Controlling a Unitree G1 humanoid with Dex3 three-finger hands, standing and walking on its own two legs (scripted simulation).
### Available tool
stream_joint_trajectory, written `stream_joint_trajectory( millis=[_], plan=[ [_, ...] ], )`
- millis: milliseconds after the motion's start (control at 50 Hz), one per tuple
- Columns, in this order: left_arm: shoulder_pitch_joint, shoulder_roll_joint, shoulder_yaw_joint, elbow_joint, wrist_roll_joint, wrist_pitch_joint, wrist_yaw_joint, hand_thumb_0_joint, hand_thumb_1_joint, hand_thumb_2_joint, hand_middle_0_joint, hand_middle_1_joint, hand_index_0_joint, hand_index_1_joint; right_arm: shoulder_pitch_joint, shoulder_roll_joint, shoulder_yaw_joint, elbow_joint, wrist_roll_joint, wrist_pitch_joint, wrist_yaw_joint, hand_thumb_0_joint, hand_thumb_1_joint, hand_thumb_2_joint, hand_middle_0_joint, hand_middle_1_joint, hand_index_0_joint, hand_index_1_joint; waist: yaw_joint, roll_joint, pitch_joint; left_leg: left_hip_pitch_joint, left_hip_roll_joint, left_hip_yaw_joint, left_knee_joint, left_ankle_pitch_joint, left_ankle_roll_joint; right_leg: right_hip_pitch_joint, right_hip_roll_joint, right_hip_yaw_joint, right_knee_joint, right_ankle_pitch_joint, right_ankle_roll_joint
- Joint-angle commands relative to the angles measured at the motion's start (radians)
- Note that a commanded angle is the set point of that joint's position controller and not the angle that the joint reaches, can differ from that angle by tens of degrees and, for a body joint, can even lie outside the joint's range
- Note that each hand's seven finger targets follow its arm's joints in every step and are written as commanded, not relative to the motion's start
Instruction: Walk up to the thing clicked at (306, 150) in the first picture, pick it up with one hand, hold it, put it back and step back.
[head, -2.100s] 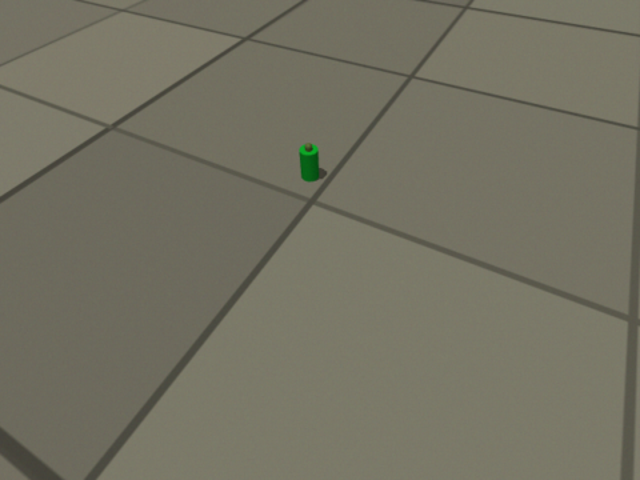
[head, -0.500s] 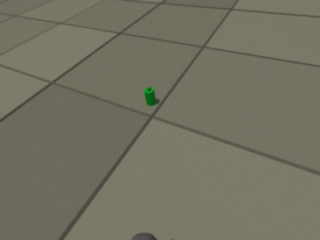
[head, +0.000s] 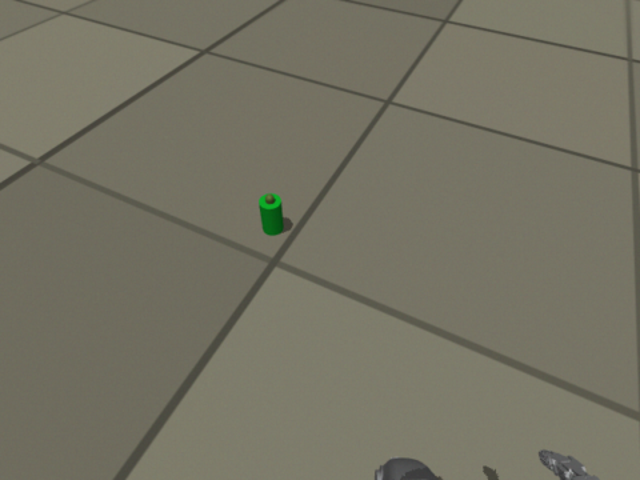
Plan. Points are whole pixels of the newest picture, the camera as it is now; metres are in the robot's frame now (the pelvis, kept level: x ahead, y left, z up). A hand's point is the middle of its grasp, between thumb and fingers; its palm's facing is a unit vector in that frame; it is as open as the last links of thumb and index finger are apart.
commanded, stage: walk up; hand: left
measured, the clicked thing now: (271, 212) +1.15 +0.24 -0.68
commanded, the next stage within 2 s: none
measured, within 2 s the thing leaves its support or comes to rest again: neither
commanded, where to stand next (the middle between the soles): +0.80 +0.03 m, yaw -1 degrees
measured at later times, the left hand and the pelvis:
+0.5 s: hand (168, 396) +0.25 +0.25 -0.12, palm faces +0.01 -0.92 -0.39, open 7.4 cm; pelvis +0.22 -0.03 +0.00, yaw +1 degrees
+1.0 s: hand (197, 255) +0.52 +0.28 -0.14, palm faces -0.10 -0.93 -0.35, open 7.4 cm; pelvis +0.43 +0.01 +0.00, yaw -1 degrees
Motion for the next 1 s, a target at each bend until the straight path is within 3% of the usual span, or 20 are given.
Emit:
stream_joint_trajectory(
  millis=[0, 60, 100, 140, 160, 180, 200, 220, 260, 320, 380, 500, 560, 580, 600, 620, 680, 740, 860, 980],
  plan=[
    [-0.022, 0.161, 0.061, -0.088, 0.015, -0.026, -0.018, 0.000, 0.900, 0.900, -0.200, -0.300, -0.200, -0.300, 0.036, -0.300, -0.087, -0.069, -0.002, -0.031, -0.016, 0.000, -0.900, -0.900, 0.200, 0.300, 0.200, 0.300, -0.034, 0.202, -0.007, 0.018, 0.248, -0.171, -0.238, 0.078, 0.234, -0.044, -0.061, -0.027, -0.251, 0.081, 0.013],
    [-0.032, 0.160, 0.075, -0.076, 0.019, -0.029, -0.024, 0.000, 0.900, 0.900, -0.200, -0.300, -0.200, -0.300, 0.003, -0.304, -0.084, -0.081, 0.004, -0.029, -0.009, 0.000, -0.900, -0.900, 0.200, 0.300, 0.200, 0.300, -0.012, 0.208, -0.021, -0.069, 0.214, -0.140, -0.213, -0.075, 0.186, 0.082, -0.029, -0.070, -0.359, 0.219, -0.004],
    [0.026, 0.172, 0.086, -0.050, 0.021, -0.032, -0.023, 0.000, 0.900, 0.900, -0.200, -0.300, -0.200, -0.300, -0.036, -0.307, -0.083, -0.091, 0.008, -0.022, -0.009, 0.000, -0.900, -0.900, 0.200, 0.300, 0.200, 0.300, 0.039, 0.166, -0.049, -0.132, 0.210, -0.127, -0.123, -0.120, 0.167, 0.224, -0.009, -0.105, -0.392, 0.265, -0.006],
    [0.117, 0.220, 0.112, -0.020, 0.025, -0.041, -0.011, 0.000, 0.900, 0.900, -0.200, -0.300, -0.200, -0.300, -0.012, -0.257, -0.062, -0.088, -0.002, -0.016, -0.011, 0.000, -0.900, -0.900, 0.200, 0.300, 0.200, 0.300, 0.089, 0.027, -0.089, -0.233, 0.149, -0.082, 0.111, -0.112, 0.124, 0.432, 0.015, -0.089, -0.414, 0.166, -0.022],
    [0.206, 0.277, 0.134, -0.007, 0.029, -0.052, 0.003, 0.000, 0.900, 0.900, -0.200, -0.300, -0.200, -0.300, 0.033, -0.202, -0.042, -0.084, -0.002, -0.015, -0.009, 0.000, -0.900, -0.900, 0.200, 0.300, 0.200, 0.300, 0.136, -0.187, -0.123, -0.316, 0.050, -0.001, 0.430, -0.105, 0.089, 0.520, -0.069, 0.064, -0.559, -0.082, -0.054],
    [0.227, 0.373, 0.144, -0.034, 0.025, -0.064, 0.015, 0.000, 0.900, 0.900, -0.200, -0.300, -0.200, -0.300, 0.081, -0.167, -0.028, -0.097, 0.006, -0.011, -0.009, 0.000, -0.900, -0.900, 0.200, 0.300, 0.200, 0.300, 0.108, -0.305, -0.113, -0.486, -0.071, -0.030, 0.668, -0.290, 0.028, 0.535, -0.343, 0.600, -0.785, -0.227, -0.155],
    [0.164, 0.377, 0.130, -0.054, 0.010, -0.061, 0.017, 0.000, 0.900, 0.900, -0.200, -0.300, -0.200, -0.300, 0.033, -0.263, -0.054, -0.072, -0.005, 0.001, -0.023, 0.000, -0.900, -0.900, 0.200, 0.300, 0.200, 0.300, 0.098, -0.174, -0.068, -0.508, -0.017, -0.133, 0.752, -0.307, 0.022, 0.447, -0.399, 0.726, -0.819, -0.294, -0.239],
    [0.090, 0.347, 0.128, -0.075, 0.001, -0.058, 0.020, 0.000, 0.900, 0.900, -0.200, -0.300, -0.200, -0.300, 0.033, -0.287, -0.060, -0.048, 0.005, 0.005, -0.025, 0.000, -0.900, -0.900, 0.200, 0.300, 0.200, 0.300, 0.070, -0.065, -0.031, -0.501, 0.030, -0.200, 0.756, -0.223, 0.022, 0.393, -0.367, 0.595, -0.801, -0.270, -0.245],
    [0.021, 0.291, 0.109, -0.087, 0.004, -0.058, 0.028, 0.000, 0.900, 0.900, -0.200, -0.300, -0.200, -0.300, 0.073, -0.264, -0.055, -0.009, 0.014, 0.007, -0.018, 0.000, -0.900, -0.900, 0.200, 0.300, 0.200, 0.300, 0.026, -0.083, -0.034, -0.440, 0.056, -0.186, 0.670, -0.134, 0.025, 0.331, -0.267, 0.363, -0.769, -0.110, -0.200],
    [0.008, 0.254, 0.096, -0.094, 0.007, -0.063, 0.026, 0.000, 0.900, 0.900, -0.200, -0.300, -0.200, -0.300, 0.112, -0.250, -0.061, 0.023, 0.001, 0.017, 0.002, 0.000, -0.900, -0.900, 0.200, 0.300, 0.200, 0.300, 0.008, -0.115, -0.028, -0.351, 0.058, -0.148, 0.520, -0.066, 0.000, 0.250, -0.196, 0.164, -0.771, 0.039, -0.190],
    [0.014, 0.265, 0.104, -0.107, 0.015, -0.065, 0.025, 0.000, 0.900, 0.900, -0.200, -0.300, -0.200, -0.300, 0.046, -0.230, -0.060, 0.001, -0.014, 0.018, 0.016, 0.000, -0.900, -0.900, 0.200, 0.300, 0.200, 0.300, 0.027, -0.101, -0.011, -0.339, 0.070, -0.110, 0.327, -0.051, -0.021, 0.235, -0.204, 0.099, -0.776, -0.006, -0.213],
    [0.005, 0.280, 0.099, -0.117, 0.014, -0.057, 0.019, 0.000, 0.900, 0.900, -0.200, -0.300, -0.200, -0.300, -0.040, -0.222, -0.071, -0.024, -0.013, 0.006, 0.031, 0.000, -0.900, -0.900, 0.200, 0.300, 0.200, 0.300, 0.028, -0.074, -0.001, -0.181, 0.048, -0.058, 0.133, 0.063, -0.002, 0.173, -0.199, 0.049, -0.749, -0.090, -0.181],
    [-0.049, 0.246, 0.079, -0.125, 0.026, -0.050, 0.023, 0.000, 0.900, 0.900, -0.200, -0.300, -0.200, -0.300, 0.158, -0.269, -0.097, 0.037, -0.013, -0.005, 0.014, 0.000, -0.900, -0.900, 0.200, 0.300, 0.200, 0.300, -0.097, 0.045, -0.079, 0.155, 0.022, -0.065, 0.109, 0.020, 0.023, 0.019, -0.164, -0.004, -0.487, 0.021, -0.129],
    [0.010, 0.186, 0.059, -0.118, 0.022, -0.046, 0.023, 0.000, 0.900, 0.900, -0.200, -0.300, -0.200, -0.300, 0.254, -0.323, -0.115, 0.060, -0.018, -0.015, 0.001, 0.000, -0.900, -0.900, 0.200, 0.300, 0.200, 0.300, -0.138, 0.249, -0.129, 0.286, 0.081, -0.196, -0.034, -0.188, 0.066, -0.059, -0.062, -0.103, -0.145, 0.116, -0.090],
    [0.043, 0.109, 0.039, -0.126, 0.004, -0.042, 0.020, 0.000, 0.900, 0.900, -0.200, -0.300, -0.200, -0.300, 0.287, -0.401, -0.129, 0.035, -0.025, -0.025, -0.012, 0.000, -0.900, -0.900, 0.200, 0.300, 0.200, 0.300, -0.125, 0.430, -0.115, 0.332, 0.329, -0.689, -0.219, -0.319, 0.126, -0.269, 0.098, -0.073, 0.114, -0.143, -0.026],
    [0.024, 0.219, 0.063, -0.103, 0.005, -0.033, 0.040, 0.000, 0.900, 0.900, -0.200, -0.300, -0.200, -0.300, 0.249, -0.421, -0.130, 0.017, 0.009, -0.022, -0.014, 0.000, -0.900, -0.900, 0.200, 0.300, 0.200, 0.300, -0.111, 0.257, -0.098, 0.240, 0.402, -0.811, -0.272, -0.321, 0.205, -0.263, 0.069, 0.039, 0.192, -0.161, -0.043],
    [0.074, 0.224, 0.059, -0.042, -0.006, -0.029, 0.038, 0.000, 0.900, 0.900, -0.200, -0.300, -0.200, -0.300, 0.095, -0.306, -0.086, -0.021, 0.009, -0.025, -0.029, 0.000, -0.900, -0.900, 0.200, 0.300, 0.200, 0.300, -0.022, 0.160, -0.033, 0.114, 0.278, -0.433, -0.212, -0.006, 0.154, -0.184, -0.019, 0.087, 0.136, 0.012, -0.033],
    [0.077, 0.192, 0.059, -0.031, 0.001, -0.016, 0.021, 0.000, 0.900, 0.900, -0.200, -0.300, -0.200, -0.300, 0.104, -0.282, -0.075, -0.024, 0.005, -0.033, -0.031, 0.000, -0.900, -0.900, 0.200, 0.300, 0.200, 0.300, -0.015, 0.208, -0.050, 0.086, 0.238, -0.269, -0.201, 0.237, 0.178, -0.107, -0.024, 0.041, 0.041, 0.042, -0.006],
    [-0.071, 0.158, 0.056, -0.090, 0.016, -0.006, -0.006, 0.000, 0.900, 0.900, -0.200, -0.300, -0.200, -0.300, 0.122, -0.300, -0.080, -0.042, 0.006, -0.032, -0.032, 0.000, -0.900, -0.900, 0.200, 0.300, 0.200, 0.300, -0.046, 0.189, 0.003, 0.087, 0.231, -0.196, -0.234, 0.183, 0.213, -0.114, -0.045, -0.037, -0.222, 0.137, 0.006],
    [-0.102, 0.137, 0.066, -0.089, 0.016, -0.022, -0.007, 0.000, 0.900, 0.900, -0.200, -0.300, -0.200, -0.300, 0.120, -0.300, -0.076, -0.059, 0.004, -0.012, -0.032, 0.000, -0.900, -0.900, 0.200, 0.300, 0.200, 0.300, -0.031, 0.162, -0.045, 0.052, 0.205, -0.156, -0.089, 0.238, 0.162, 0.125, 0.031, -0.100, -0.451, 0.193, -0.021]
  ],
)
